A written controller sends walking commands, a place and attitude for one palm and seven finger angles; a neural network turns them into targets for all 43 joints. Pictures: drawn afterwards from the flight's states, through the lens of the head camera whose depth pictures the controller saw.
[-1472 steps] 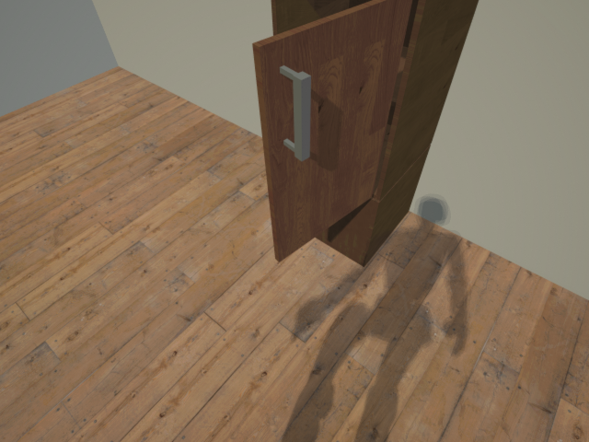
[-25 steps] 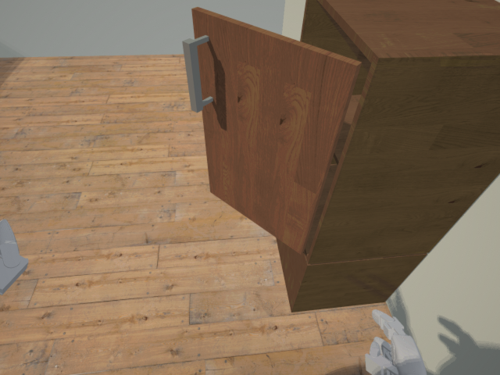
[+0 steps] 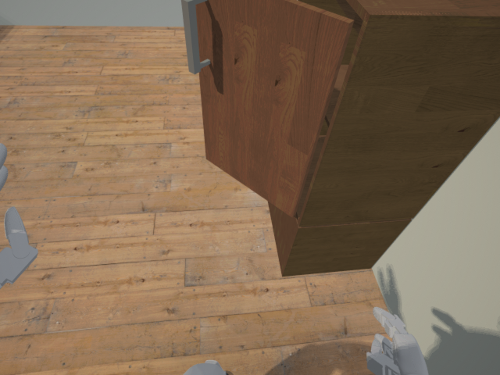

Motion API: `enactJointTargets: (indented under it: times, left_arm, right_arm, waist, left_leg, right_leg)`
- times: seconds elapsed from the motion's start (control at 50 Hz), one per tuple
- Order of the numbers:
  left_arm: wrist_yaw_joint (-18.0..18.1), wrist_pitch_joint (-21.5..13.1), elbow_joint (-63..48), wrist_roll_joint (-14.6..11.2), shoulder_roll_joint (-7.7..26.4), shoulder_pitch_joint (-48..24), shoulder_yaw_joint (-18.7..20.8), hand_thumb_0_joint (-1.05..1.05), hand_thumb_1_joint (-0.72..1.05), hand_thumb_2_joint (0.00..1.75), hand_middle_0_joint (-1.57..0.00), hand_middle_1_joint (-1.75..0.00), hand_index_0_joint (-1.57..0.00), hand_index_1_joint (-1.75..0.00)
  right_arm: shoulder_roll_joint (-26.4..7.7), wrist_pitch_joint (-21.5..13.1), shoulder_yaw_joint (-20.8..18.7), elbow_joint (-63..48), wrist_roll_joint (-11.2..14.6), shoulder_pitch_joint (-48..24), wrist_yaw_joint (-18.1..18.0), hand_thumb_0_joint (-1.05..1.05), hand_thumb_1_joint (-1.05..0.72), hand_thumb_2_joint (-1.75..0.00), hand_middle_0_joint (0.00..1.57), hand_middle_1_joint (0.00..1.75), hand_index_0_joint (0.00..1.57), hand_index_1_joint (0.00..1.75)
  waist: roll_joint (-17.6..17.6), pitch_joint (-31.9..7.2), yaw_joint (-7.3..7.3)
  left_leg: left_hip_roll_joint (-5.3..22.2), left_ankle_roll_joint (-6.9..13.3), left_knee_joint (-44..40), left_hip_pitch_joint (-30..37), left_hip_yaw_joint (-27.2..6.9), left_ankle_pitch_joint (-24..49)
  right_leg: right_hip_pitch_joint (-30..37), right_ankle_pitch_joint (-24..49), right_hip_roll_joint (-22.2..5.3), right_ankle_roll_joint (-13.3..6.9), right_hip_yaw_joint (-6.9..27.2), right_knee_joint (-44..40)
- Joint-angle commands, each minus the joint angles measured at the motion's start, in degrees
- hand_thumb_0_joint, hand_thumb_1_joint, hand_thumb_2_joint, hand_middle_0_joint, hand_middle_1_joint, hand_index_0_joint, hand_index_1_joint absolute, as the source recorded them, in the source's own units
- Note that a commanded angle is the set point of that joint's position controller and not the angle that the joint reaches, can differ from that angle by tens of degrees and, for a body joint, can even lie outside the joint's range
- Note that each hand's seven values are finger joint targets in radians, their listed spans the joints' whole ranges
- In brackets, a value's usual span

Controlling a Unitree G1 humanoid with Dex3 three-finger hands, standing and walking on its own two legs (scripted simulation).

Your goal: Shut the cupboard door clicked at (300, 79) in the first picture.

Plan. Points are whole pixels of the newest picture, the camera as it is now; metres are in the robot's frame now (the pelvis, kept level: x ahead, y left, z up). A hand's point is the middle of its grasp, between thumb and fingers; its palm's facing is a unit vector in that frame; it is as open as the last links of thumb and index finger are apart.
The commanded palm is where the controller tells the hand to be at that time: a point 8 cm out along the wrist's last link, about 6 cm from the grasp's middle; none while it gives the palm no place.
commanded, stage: step back with the hand held close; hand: left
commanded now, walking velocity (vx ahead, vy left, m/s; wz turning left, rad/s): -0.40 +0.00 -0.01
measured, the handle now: (198, 35) +0.81 +0.17 +0.14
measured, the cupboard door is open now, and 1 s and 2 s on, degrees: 44 44 44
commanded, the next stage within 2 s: stop stepping back and stand still in 0.34 s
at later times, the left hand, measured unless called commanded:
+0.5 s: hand out of the picture +0.06 +0.28 +0.17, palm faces +0.52 -0.76 -0.38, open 7.4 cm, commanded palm +0.01 +0.30 +0.20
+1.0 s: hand out of the picture +0.06 +0.29 +0.18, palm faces +0.38 -0.89 -0.23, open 7.4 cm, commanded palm -0.04 +0.34 +0.20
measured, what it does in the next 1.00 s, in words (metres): walks backwards: right foot, then left foot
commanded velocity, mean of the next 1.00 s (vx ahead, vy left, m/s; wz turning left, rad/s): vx -0.03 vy -0.06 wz -0.05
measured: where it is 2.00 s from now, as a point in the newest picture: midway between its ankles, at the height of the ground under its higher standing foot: outside the picture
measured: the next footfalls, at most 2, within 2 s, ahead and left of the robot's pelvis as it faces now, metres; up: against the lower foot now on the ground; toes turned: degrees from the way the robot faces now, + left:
right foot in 0.46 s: -0.19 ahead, -0.14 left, +0.00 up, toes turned +4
left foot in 0.90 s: -0.06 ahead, +0.14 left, +0.00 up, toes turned -6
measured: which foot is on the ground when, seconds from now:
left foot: down 0.00-0.74, up 0.76-0.88, down 0.90-1.00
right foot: down 0.00-0.18, up 0.20-0.44, down 0.46-0.88, up 0.90-1.00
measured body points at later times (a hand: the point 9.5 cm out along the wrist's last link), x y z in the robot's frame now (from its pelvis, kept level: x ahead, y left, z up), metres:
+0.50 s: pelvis -0.12 -0.01 +0.00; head -0.09 +0.03 +0.44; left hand +0.02 +0.31 +0.19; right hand +0.11 -0.20 -0.07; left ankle +0.09 +0.09 -0.71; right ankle -0.23 -0.14 -0.72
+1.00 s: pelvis -0.21 +0.05 -0.01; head -0.21 +0.11 +0.44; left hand +0.03 +0.34 +0.19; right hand -0.11 -0.20 -0.08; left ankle -0.10 +0.14 -0.72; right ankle -0.23 -0.11 -0.66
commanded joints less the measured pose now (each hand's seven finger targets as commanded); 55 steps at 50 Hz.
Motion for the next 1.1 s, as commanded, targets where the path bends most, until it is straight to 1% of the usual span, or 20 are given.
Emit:
enactJointTargets:
  times: [0.0, 0.06, 0.12, 0.18, 0.22, 0.38, 0.44, 0.46, 0.54, 0.6, 0.68, 0.74, 0.78, 0.84, 0.88, 0.9, 0.94, 0.98, 1.02, 1.08]
  left_arm:
    - [1.58, -5.12, -20.02, -0.06, 16.38, 2.00, 10.80, 0.00, 0.90, 0.90, -0.20, -0.30, -0.20, -0.30]
    - [2.86, -5.36, -21.27, -0.16, 17.70, 2.90, 12.85, 0.00, 0.90, 0.90, -0.20, -0.30, -0.20, -0.30]
    - [3.41, -5.76, -17.99, -0.33, 16.14, 3.94, 12.52, 0.00, 0.90, 0.90, -0.20, -0.30, -0.20, -0.30]
    - [2.71, -5.42, -12.80, -0.08, 13.67, 3.27, 12.62, 0.00, 0.90, 0.90, -0.20, -0.30, -0.20, -0.30]
    - [2.11, -4.98, -11.71, -0.24, 13.76, 0.61, 12.46, 0.00, 0.90, 0.90, -0.20, -0.30, -0.20, -0.30]
    - [1.50, -4.66, -18.72, -3.24, 11.30, 0.46, 5.95, 0.00, 0.90, 0.90, -0.20, -0.30, -0.20, -0.30]
    - [2.85, -6.36, -25.21, -1.26, 15.51, -9.43, 6.79, 0.00, 0.90, 0.90, -0.20, -0.30, -0.20, -0.30]
    - [3.65, -6.48, -24.86, -0.92, 17.23, -12.70, 7.30, 0.00, 0.90, 0.90, -0.20, -0.30, -0.20, -0.30]
    - [3.05, -1.65, -18.25, -0.83, 17.55, -7.69, 10.35, 0.00, 0.90, 0.90, -0.20, -0.30, -0.20, -0.30]
    - [2.35, 0.42, -10.06, -1.81, 12.49, -7.49, 7.08, 0.00, 0.90, 0.90, -0.20, -0.30, -0.20, -0.30]
    - [1.81, 2.91, -5.06, -2.62, 12.16, -2.35, 6.50, 0.00, 0.90, 0.90, -0.20, -0.30, -0.20, -0.30]
    - [2.03, 1.07, -11.82, -1.95, 14.84, -6.40, 6.71, 0.00, 0.90, 0.90, -0.20, -0.30, -0.20, -0.30]
    - [2.39, 0.24, -16.41, -1.18, 14.72, -10.09, 6.07, 0.00, 0.90, 0.90, -0.20, -0.30, -0.20, -0.30]
    - [3.33, 1.35, -15.72, -0.69, 11.34, -24.29, -0.82, 0.00, 0.90, 0.90, -0.20, -0.30, -0.20, -0.30]
    - [4.61, 0.88, -18.49, -0.72, 11.36, -27.83, -0.39, 0.00, 0.90, 0.90, -0.20, -0.30, -0.20, -0.30]
    - [4.32, 0.18, -15.87, 0.25, 13.09, -23.90, 2.19, 0.00, 0.90, 0.90, -0.20, -0.30, -0.20, -0.30]
    - [3.31, 0.33, -21.35, -0.82, 19.15, -12.38, 9.90, 0.00, 0.90, 0.90, -0.20, -0.30, -0.20, -0.30]
    - [2.62, -0.12, -27.33, -1.63, 16.83, 0.28, 9.93, 0.00, 0.90, 0.90, -0.20, -0.30, -0.20, -0.30]
    - [2.51, -0.33, -28.69, -2.13, 16.00, 10.60, 10.69, 0.00, 0.90, 0.90, -0.20, -0.30, -0.20, -0.30]
    - [3.23, 0.62, -23.46, -1.96, 16.00, 16.68, 11.49, 0.00, 0.90, 0.90, -0.20, -0.30, -0.20, -0.30]
  right_arm:
    - [-7.61, -2.90, -3.22, -10.50, 0.45, -4.71, -0.93, 0.00, -0.90, -0.90, 0.20, 0.30, 0.20, 0.30]
    - [-7.03, -2.67, -2.83, -9.84, -0.28, -3.44, -1.39, 0.00, -0.90, -0.90, 0.20, 0.30, 0.20, 0.30]
    - [-7.52, -3.04, -2.93, -8.93, -0.43, -2.44, -1.82, 0.00, -0.90, -0.90, 0.20, 0.30, 0.20, 0.30]
    - [-9.21, -4.57, -3.69, -8.48, -0.45, -3.56, -2.74, 0.00, -0.90, -0.90, 0.20, 0.30, 0.20, 0.30]
    - [-8.63, -5.23, -4.35, -7.51, -0.62, -3.13, -2.66, 0.00, -0.90, -0.90, 0.20, 0.30, 0.20, 0.30]
    - [-6.35, -7.70, -3.15, -4.16, -0.23, -5.13, -0.33, 0.00, -0.90, -0.90, 0.20, 0.30, 0.20, 0.30]
    - [-4.82, -7.70, -2.89, -1.47, -0.60, -3.32, -0.40, 0.00, -0.90, -0.90, 0.20, 0.30, 0.20, 0.30]
    - [-4.70, -8.50, -2.49, -2.06, -0.69, -4.73, -0.97, 0.00, -0.90, -0.90, 0.20, 0.30, 0.20, 0.30]
    - [-6.13, -7.84, -2.60, -3.87, -0.20, -4.19, -2.52, 0.00, -0.90, -0.90, 0.20, 0.30, 0.20, 0.30]
    - [-5.68, -6.34, -1.18, -5.94, 0.58, -5.88, -2.61, 0.00, -0.90, -0.90, 0.20, 0.30, 0.20, 0.30]
    - [-6.15, -2.86, -1.40, -7.51, 0.44, -4.25, -2.61, 0.00, -0.90, -0.90, 0.20, 0.30, 0.20, 0.30]
    - [-6.28, -2.23, -3.08, -5.48, 0.40, -2.99, -2.02, 0.00, -0.90, -0.90, 0.20, 0.30, 0.20, 0.30]
    - [-5.66, -2.47, -1.77, -5.46, 0.19, -2.54, -1.30, 0.00, -0.90, -0.90, 0.20, 0.30, 0.20, 0.30]
    - [-7.15, -4.54, -0.77, -2.77, -0.41, -0.18, -1.30, 0.00, -0.90, -0.90, 0.20, 0.30, 0.20, 0.30]
    - [-10.27, -7.54, -2.58, -4.01, -0.41, -0.42, -1.53, 0.00, -0.90, -0.90, 0.20, 0.30, 0.20, 0.30]
    - [-9.48, -8.25, -3.04, -4.94, -0.07, -1.48, -1.53, 0.00, -0.90, -0.90, 0.20, 0.30, 0.20, 0.30]
    - [-7.75, -8.22, -3.06, -5.05, -0.88, -3.56, -0.19, 0.00, -0.90, -0.90, 0.20, 0.30, 0.20, 0.30]
    - [-5.91, -6.90, -2.58, -6.35, -1.17, -5.13, 1.01, 0.00, -0.90, -0.90, 0.20, 0.30, 0.20, 0.30]
    - [-5.40, -5.86, -2.13, -6.20, -1.34, -5.31, 1.62, 0.00, -0.90, -0.90, 0.20, 0.30, 0.20, 0.30]
    - [-4.85, -4.15, -1.00, -5.73, -1.87, -3.74, 0.81, 0.00, -0.90, -0.90, 0.20, 0.30, 0.20, 0.30]
  waist:
    - [-0.40, -12.85, -0.19]
    - [1.72, -10.33, -0.85]
    - [6.17, -8.74, -1.53]
    - [17.64, -7.58, -0.13]
    - [14.58, -7.86, 0.24]
    - [10.40, -13.69, 1.34]
    - [-2.26, -16.18, 0.39]
    - [-3.70, -14.67, 0.41]
    - [3.94, -15.91, -0.49]
    - [11.39, -3.83, -0.52]
    - [5.96, 1.58, 0.30]
    - [-18.90, 2.66, 0.25]
    - [-13.56, -0.05, -1.21]
    - [14.09, -0.36, -4.66]
    - [31.25, -0.42, -2.54]
    - [21.90, 1.53, -1.49]
    - [20.19, -5.15, 0.21]
    - [17.14, -8.16, 0.82]
    - [19.34, -10.48, 1.21]
    - [19.96, -10.35, 0.66]
  left_leg:
    - [4.79, -0.23, -5.74, -4.89, -7.03, -19.85]
    - [4.44, -1.16, -3.89, -1.78, -8.24, -19.28]
    - [6.58, -0.25, -10.04, -0.89, -10.41, -19.16]
    - [18.35, 4.23, -29.56, -22.03, -21.55, -36.18]
    - [20.70, 4.39, -31.64, -22.77, -20.63, -34.99]
    - [17.76, -3.98, -24.51, 15.39, -5.70, -11.49]
    - [8.18, -6.70, -2.36, 28.30, 3.97, -0.58]
    - [5.98, -6.26, 0.63, 28.09, 4.77, -1.54]
    - [5.42, -2.89, -4.39, 31.42, 1.89, 8.53]
    - [9.15, -4.27, -18.25, 17.88, -4.21, -19.84]
    - [5.84, -11.52, -12.54, 13.00, -1.17, -28.95]
    - [2.06, -7.46, 36.37, 11.86, -3.42, -10.35]
    - [7.69, -5.12, 29.76, 6.30, -5.87, -13.52]
    - [3.49, -6.75, -5.97, 6.44, 0.03, -9.34]
    - [16.50, -2.51, -27.43, 8.15, -33.89, -24.53]
    - [19.60, 0.31, -31.47, 7.08, -39.22, -34.06]
    - [18.05, -7.04, -32.64, 9.28, -39.17, -41.93]
    - [15.95, -8.18, -31.17, 6.12, -26.80, -35.98]
    - [13.42, -4.28, -29.39, 2.96, -15.41, -30.21]
    - [12.13, -1.55, -27.52, -0.81, -9.95, -26.17]
  right_leg:
    - [10.98, -3.78, -11.30, -4.01, 12.96, -9.74]
    - [3.40, -9.58, -12.77, -5.23, 13.07, -13.10]
    - [1.88, -7.74, -7.26, -2.85, 5.84, -9.38]
    - [22.06, -3.37, 2.35, 0.31, -2.22, 13.42]
    - [22.74, -8.27, 2.71, 0.00, -2.22, 21.46]
    - [6.21, -15.62, -1.71, -0.58, -3.71, -12.45]
    - [-6.92, -1.62, -14.35, -6.00, 11.45, -22.45]
    - [-8.14, 4.71, -17.18, -6.53, 10.82, -22.21]
    - [-4.25, 7.59, -8.83, -2.95, 0.81, -9.67]
    - [-2.86, -19.93, -2.75, -3.04, -2.54, -13.21]
    - [-8.41, -31.55, -2.01, -7.12, -4.17, -15.15]
    - [-25.94, -40.93, -22.63, -16.94, 20.11, -28.11]
    - [-15.10, -24.38, -20.15, -13.90, 7.59, -17.45]
    - [-2.11, -21.33, -7.80, -3.52, -11.98, 11.00]
    - [-8.79, -23.91, -0.24, -0.75, -5.28, 27.89]
    - [-10.54, -19.41, -0.61, -0.61, -1.70, 31.18]
    - [-10.55, -15.34, -0.80, -1.36, -0.14, 35.39]
    - [-2.69, -10.33, -0.72, -1.98, -2.28, 31.58]
    - [5.67, -8.54, 0.48, -2.06, -6.51, 23.28]
    - [17.04, -13.79, 2.42, -2.88, -11.48, 4.76]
